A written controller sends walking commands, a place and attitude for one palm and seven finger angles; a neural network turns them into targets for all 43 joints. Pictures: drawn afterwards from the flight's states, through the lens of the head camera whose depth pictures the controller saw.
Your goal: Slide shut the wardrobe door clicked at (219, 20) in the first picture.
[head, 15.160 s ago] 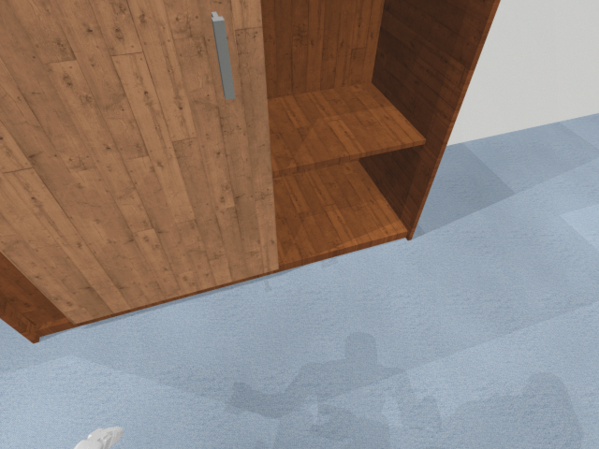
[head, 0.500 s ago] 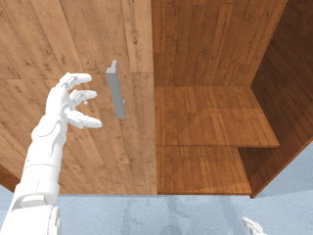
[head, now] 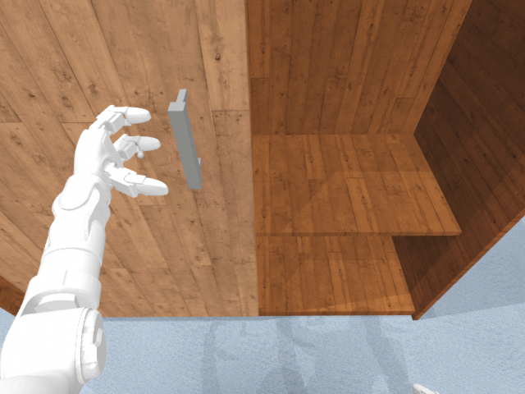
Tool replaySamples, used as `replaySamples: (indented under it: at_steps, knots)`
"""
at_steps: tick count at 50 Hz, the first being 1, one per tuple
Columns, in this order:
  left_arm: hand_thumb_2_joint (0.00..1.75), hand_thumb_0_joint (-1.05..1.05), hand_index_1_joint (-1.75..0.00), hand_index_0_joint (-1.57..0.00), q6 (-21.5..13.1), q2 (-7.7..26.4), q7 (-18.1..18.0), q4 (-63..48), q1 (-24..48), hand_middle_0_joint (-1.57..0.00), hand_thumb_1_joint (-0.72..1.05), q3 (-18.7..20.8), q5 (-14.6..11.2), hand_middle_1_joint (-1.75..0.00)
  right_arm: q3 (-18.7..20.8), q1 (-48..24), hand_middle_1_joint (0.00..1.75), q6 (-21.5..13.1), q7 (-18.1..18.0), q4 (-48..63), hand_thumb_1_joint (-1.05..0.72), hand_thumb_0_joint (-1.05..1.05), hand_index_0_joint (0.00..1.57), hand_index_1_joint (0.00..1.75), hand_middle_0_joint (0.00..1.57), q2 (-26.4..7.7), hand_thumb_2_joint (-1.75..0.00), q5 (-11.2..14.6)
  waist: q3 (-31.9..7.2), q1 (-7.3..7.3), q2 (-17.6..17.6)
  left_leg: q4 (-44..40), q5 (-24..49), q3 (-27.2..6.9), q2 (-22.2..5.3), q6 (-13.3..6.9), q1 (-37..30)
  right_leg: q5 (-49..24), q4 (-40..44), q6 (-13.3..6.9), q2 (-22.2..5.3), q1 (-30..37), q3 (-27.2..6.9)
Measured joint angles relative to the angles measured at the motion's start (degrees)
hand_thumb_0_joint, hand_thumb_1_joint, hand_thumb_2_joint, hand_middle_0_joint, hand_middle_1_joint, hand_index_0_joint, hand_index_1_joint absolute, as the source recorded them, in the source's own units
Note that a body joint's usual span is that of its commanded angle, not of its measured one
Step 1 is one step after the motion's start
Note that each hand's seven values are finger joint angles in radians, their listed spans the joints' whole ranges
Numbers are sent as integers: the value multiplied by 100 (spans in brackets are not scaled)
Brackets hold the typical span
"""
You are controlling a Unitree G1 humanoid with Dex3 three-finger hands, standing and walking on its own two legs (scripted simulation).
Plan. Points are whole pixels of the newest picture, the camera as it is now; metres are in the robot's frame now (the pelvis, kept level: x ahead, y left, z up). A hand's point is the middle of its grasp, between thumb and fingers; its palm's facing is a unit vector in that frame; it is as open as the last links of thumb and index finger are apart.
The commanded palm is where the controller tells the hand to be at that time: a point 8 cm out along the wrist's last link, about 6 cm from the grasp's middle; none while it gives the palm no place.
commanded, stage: move the hooked fingers beside the handle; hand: left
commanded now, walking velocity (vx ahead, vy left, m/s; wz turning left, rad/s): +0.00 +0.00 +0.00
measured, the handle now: (189, 141) +0.47 +0.13 +0.15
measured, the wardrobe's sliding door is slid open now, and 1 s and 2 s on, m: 0.59 0.59 0.59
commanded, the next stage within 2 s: none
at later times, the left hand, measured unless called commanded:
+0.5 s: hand (140, 155) +0.43 +0.19 +0.15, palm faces +0.03 -1.00 -0.01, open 13.5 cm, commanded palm +0.42 +0.23 +0.14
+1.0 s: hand (140, 156) +0.43 +0.20 +0.15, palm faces +0.03 -1.00 -0.02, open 13.5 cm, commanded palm +0.44 +0.23 +0.12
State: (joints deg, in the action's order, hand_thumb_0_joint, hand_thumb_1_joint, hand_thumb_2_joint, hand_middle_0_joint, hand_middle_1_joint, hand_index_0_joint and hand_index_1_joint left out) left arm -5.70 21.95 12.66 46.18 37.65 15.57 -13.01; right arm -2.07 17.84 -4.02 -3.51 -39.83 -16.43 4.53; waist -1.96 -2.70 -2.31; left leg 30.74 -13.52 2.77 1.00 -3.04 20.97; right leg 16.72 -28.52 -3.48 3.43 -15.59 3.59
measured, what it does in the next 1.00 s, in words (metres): stands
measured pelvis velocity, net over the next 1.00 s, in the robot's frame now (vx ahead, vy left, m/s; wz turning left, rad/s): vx -0.05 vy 0.02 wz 0.03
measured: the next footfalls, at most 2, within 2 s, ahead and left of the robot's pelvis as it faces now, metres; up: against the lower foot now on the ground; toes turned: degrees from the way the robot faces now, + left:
none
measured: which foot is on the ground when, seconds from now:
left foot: down 0.00-1.00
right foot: down 0.00-1.00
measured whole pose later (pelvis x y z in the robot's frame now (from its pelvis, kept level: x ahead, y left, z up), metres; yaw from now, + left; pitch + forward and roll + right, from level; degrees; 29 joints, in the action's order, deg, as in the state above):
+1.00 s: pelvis -0.05 +0.02 -0.02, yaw +2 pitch +8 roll -2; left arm -11.9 22.9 8.4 62.0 54.5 9.3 -11.2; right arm -2.8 20.7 -7.8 -3.1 -42.1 -17.1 4.3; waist -2.7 -3.7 -1.1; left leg 39.0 -14.0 1.3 2.5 -4.0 34.6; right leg 17.1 -37.9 -2.3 1.6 -29.0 5.8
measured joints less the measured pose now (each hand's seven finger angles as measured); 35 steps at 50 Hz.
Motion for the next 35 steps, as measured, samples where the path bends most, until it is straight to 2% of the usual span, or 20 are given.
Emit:
replaySamples:
  at_steps: [21, 35]
  knots:
    - [30, -1, -124, -38, -428, 23, -94, 890, 810, -42, -50, -287, 78, -123, -25, 90, 30, -120, 53, -104, -90, 1, 20, 30, 20, -16, -90, 4, 9, 12, 14, 336, 40, -134, 38, -31, 536, 21, -338, 19, -46, -486, 167]
    - [30, -1, -125, -38, -609, -28, -363, 1330, 1308, -44, -50, -544, 130, -122, -35, 173, 30, -245, 79, -215, -90, 1, 20, 30, 20, -32, -90, -21, -29, -12, 58, 566, 73, -183, 112, -77, 929, 63, -656, 65, -133, -887, 245]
